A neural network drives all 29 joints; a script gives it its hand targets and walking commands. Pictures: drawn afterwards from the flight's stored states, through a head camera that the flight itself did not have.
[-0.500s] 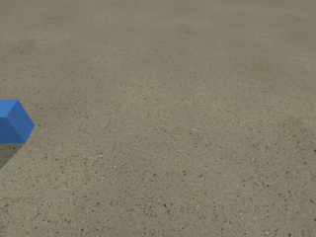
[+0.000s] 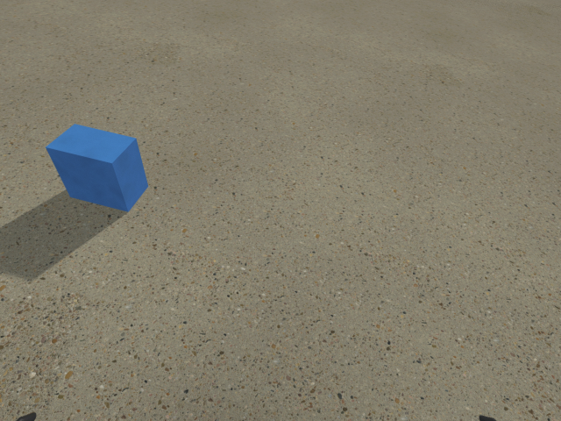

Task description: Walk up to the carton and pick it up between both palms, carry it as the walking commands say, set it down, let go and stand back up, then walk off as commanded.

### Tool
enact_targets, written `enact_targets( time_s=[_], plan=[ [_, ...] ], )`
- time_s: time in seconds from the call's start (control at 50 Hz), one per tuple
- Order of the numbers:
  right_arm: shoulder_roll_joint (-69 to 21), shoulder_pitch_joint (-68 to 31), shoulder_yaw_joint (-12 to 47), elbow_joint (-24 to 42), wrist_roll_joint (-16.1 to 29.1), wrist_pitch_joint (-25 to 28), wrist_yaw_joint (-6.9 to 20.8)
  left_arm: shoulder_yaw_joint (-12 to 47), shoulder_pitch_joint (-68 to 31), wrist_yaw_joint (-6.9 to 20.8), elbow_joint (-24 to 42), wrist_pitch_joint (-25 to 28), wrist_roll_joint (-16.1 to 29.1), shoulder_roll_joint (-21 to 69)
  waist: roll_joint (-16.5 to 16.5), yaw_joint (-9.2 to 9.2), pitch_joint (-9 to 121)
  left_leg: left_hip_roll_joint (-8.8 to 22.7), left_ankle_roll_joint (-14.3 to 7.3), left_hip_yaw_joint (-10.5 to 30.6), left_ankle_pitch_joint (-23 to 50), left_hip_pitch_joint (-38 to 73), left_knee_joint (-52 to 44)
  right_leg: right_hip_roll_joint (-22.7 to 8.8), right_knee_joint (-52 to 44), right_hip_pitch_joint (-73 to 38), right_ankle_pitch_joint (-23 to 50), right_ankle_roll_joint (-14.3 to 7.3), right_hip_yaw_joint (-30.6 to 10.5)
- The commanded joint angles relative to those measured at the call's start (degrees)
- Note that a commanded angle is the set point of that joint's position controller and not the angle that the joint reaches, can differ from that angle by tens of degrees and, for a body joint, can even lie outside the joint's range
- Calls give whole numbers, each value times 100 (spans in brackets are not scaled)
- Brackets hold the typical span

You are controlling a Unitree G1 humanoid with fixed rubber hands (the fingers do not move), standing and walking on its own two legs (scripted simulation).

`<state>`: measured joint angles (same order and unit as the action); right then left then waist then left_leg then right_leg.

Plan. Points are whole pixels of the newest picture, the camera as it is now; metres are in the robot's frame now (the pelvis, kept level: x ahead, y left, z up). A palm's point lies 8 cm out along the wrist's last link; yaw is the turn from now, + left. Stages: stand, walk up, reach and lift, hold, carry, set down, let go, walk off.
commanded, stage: walk up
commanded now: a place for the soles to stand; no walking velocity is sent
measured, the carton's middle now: (102, 168) +1.30 +0.70 -0.60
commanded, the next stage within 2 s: none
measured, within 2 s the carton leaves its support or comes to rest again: neither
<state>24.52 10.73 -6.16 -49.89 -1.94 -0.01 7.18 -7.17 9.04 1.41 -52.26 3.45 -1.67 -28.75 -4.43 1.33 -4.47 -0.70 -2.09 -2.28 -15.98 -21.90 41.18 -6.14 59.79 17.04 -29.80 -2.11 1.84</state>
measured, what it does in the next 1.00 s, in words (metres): walks ahead, turning left: right foot, then left foot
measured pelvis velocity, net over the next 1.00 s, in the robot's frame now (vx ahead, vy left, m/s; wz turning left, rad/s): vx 0.36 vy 0.13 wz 0.50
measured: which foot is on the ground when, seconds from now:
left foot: down 0.00-0.18, up 0.20-0.50, down 0.52-0.84, up 0.86-1.00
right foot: up 0.00-0.12, down 0.14-0.54, up 0.56-0.80, down 0.82-1.00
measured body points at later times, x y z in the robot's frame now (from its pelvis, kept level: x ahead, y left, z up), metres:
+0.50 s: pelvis +0.17 +0.06 +0.01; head +0.19 +0.06 +0.46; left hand +0.06 +0.41 -0.06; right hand +0.44 -0.18 -0.07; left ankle +0.24 +0.23 -0.70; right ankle +0.12 -0.10 -0.71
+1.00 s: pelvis +0.36 +0.13 +0.00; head +0.36 +0.12 +0.45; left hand +0.27 +0.48 -0.07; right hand +0.59 -0.13 -0.10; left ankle +0.33 +0.25 -0.67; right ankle +0.44 +0.03 -0.71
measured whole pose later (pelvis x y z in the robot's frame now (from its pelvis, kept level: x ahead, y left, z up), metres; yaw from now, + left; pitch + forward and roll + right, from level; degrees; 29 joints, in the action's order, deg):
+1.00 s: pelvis +0.36 +0.13 +0.00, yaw +29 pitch -2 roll -1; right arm 27.0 17.4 -3.6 -49.2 -1.0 4.1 3.3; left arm -4.5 18.4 2.1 -45.0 7.0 -2.1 -26.2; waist 2.7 -0.8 -0.6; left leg -0.5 -1.9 2.3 -26.7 -29.5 62.0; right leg -5.1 41.5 18.3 -20.7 -0.4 8.9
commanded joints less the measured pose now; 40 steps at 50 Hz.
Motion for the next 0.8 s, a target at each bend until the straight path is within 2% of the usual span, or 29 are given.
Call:
enact_targets(
  time_s=[0.0, 0.06, 0.08, 0.1, 0.12, 0.14, 0.16, 0.18, 0.2, 0.24, 0.3, 0.36, 0.38, 0.4, 0.42, 0.44, 0.46, 0.48, 0.5, 0.52, 0.54, 0.56, 0.58, 0.6, 0.64, 0.7, 0.72, 0.76, 0.78],
  plan=[
    [1579, -62, -291, 884, 17, 118, -97, -136, 611, -6, 370, 155, 131, -1048, 1696, -214, 522, 1524, -1248, 2581, -1763, 329, -2666, 131, -1267, 450, -471, 21, 18],
    [1503, -152, -326, 1123, -34, 123, -90, -164, 903, -28, 369, 196, 47, -1025, 1597, -247, 599, 1459, -1223, 2546, -1599, -95, -2595, 302, -2102, -215, 431, 6, 195],
    [1392, -332, -302, 1206, -42, 124, -80, -182, 1188, -51, 358, 250, 29, -975, 1464, -466, 641, 1152, -991, 2095, -1762, -474, -2283, 375, -2592, -814, 988, -44, 284],
    [1219, -618, -249, 1301, -10, 112, -74, -235, 1772, -88, 197, 293, -23, -1080, 1309, -809, 770, 687, -577, 1525, -2009, -1449, -1688, 363, -3103, -2013, 1241, -177, 173],
    [712, -645, -109, 1361, 22, 101, -105, -366, 2368, -168, 134, 344, -120, -1451, -375, -1207, 781, -343, -155, 711, -2160, -2622, 101, -507, -4314, -2869, -355, -275, -1181],
    [567, -442, -50, 1380, 10, 76, -183, -390, 1557, -262, 556, 382, -169, -1873, -911, -802, 312, -493, 62, 929, -1259, -3131, 1869, -2358, -5516, -1990, -1994, -614, -3986],
    [1222, -447, -197, 1221, 8, 73, -213, -350, 858, -241, 833, 406, -111, -1789, 119, -536, -126, 11, 139, 1513, -884, -2784, 2325, -2493, -5407, -1216, -2006, -863, -3981],
    [1264, -140, -174, 1053, 21, 139, -160, -259, 568, -203, 978, 452, -116, -1503, 387, -306, -194, 203, 122, 1366, -523, -2439, 2398, -2136, -5127, -1140, -1308, -1004, -3244],
    [1145, 149, -72, 990, -17, 232, -139, -173, 481, -203, 1028, 533, -115, -1215, 306, -210, -181, 294, 115, 1228, -419, -2391, 2135, -1873, -5013, -1208, -555, -1002, -2552],
    [1130, -146, -89, 996, 6, 254, -66, -184, 954, -178, 797, 557, -70, -1145, -9, -384, -226, 441, 246, 883, -326, -2178, 1449, -1475, -4848, -1310, 677, -887, -1347],
    [1047, -420, -96, 1067, 131, 233, 11, -200, 1259, -101, 761, 502, -47, -1318, -483, -532, -116, 516, 346, 605, -200, -1736, 859, -1369, -4692, -1324, 1441, -973, -547],
    [960, -609, -87, 1075, 151, 251, 65, -207, 1003, -63, 897, 466, -37, -1413, -880, -463, 10, 525, 229, 315, -81, -1060, 3, -1247, -4365, -1135, 2043, -830, 207],
    [968, -604, -98, 1014, 139, 260, 60, -184, 1044, -52, 899, 430, -22, -1362, -986, -482, 107, 355, 191, -4, -29, -823, -166, -1126, -4207, -1088, 2161, -762, 468],
    [957, -597, -114, 993, 161, 257, 65, -150, 1019, -32, 899, 402, -17, -1382, -943, -444, 183, 250, 166, -243, 19, -533, -212, -1146, -4054, -908, 2170, -743, 572],
    [987, -413, -136, 928, 172, 252, 45, -151, 871, -23, 953, 368, -4, -1427, -872, -257, 250, 176, 113, -426, 207, 17, -412, -1139, -3824, -534, 2023, -669, 744],
    [1054, -100, -201, 804, 153, 256, -8, -106, 830, -21, 987, 336, 26, -1385, -720, -73, 439, -62, 12, -603, 162, 660, -641, -1030, -3223, -300, 2378, -593, 979],
    [1196, 319, -263, 676, 90, 270, -85, -2, 968, -26, 986, 326, 79, -1149, -118, 182, 653, -271, -173, -491, 4, 1476, -839, -784, -2193, 49, 3261, -437, 1214],
    [1627, 1192, -435, 520, 17, 295, -202, 106, 1078, -40, 1094, 334, 122, -787, 1145, 626, 1298, 433, -656, 1042, -804, 2828, -1260, -408, -232, 1027, 3206, -156, 1297],
    [2133, 1362, -506, 627, 35, 350, -299, 213, 937, -42, 1335, 384, 149, -421, 2574, 688, 1325, 1720, -1258, 3631, -919, 3511, -2163, 473, 934, 2649, 306, 98, 904],
    [2145, 1183, -485, 759, 178, 372, -352, 98, 893, -72, 1244, 347, 101, -964, 1374, 482, 1187, 2316, -1619, 4318, -383, 3208, -2210, 170, 1311, 2741, 98, 30, -3],
    [1948, 1061, -443, 710, 296, 393, -399, 64, 686, -64, 1181, 324, 125, -1274, 773, 499, 1037, 2108, -1571, 3682, 471, 2963, -2029, -162, 1222, 2527, 336, -10, -252],
    [1788, 797, -393, 669, 264, 421, -434, 141, 781, -53, 1175, 319, 198, -1152, 917, 326, 870, 1988, -1470, 3140, 1412, 2710, -1916, -176, 987, 2575, 548, -13, -240],
    [1667, 655, -366, 711, 266, 450, -474, 162, 904, -39, 1128, 302, 209, -1044, 950, 197, 879, 1753, -1284, 2690, 1648, 2231, -1905, -228, 707, 2202, 646, -12, -374],
    [1477, 408, -249, 795, 291, 475, -477, 109, 1171, -17, 995, 266, 190, -1034, 1005, -56, 707, 1518, -1147, 2259, 1289, 1497, -1940, -277, 410, 1648, 737, 29, -387],
    [1487, 162, -181, 888, 255, 492, -457, 63, 1340, 8, 897, 220, 161, -1088, 1263, -188, 586, 1304, -1154, 1940, 494, 612, -2007, -269, -250, 1044, 654, 62, -283],
    [1632, 13, -198, 1000, 153, 510, -413, 50, 1175, 96, 914, 199, 77, -1019, 1843, -173, 253, 1577, -1410, 2084, -850, -60, -2226, -260, -1202, 860, 524, 1, -145],
    [1611, -46, -185, 977, 144, 522, -395, 5, 1208, 124, 894, 235, 61, -1007, 1889, -236, 165, 1488, -1322, 1959, -982, -301, -2168, -185, -1583, 616, 637, -37, -115],
    [1420, -167, -146, 1088, 117, 505, -364, -85, 1657, 123, 683, 331, -31, -1034, 1427, -543, 370, 1026, -996, 1480, -1578, -1321, -1450, 187, -2177, -905, 1357, -128, 173],
    [1092, -165, -38, 1114, 122, 496, -353, -222, 2171, 60, 556, 392, -85, -1265, 602, -877, 530, 572, -688, 1101, -1662, -2154, -255, 82, -2619, -1911, 837, -259, -332]
  ],
)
